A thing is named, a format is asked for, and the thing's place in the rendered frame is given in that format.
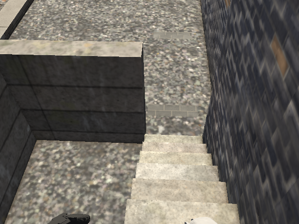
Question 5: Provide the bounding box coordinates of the left robot hand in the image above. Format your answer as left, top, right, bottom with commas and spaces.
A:
48, 213, 91, 224

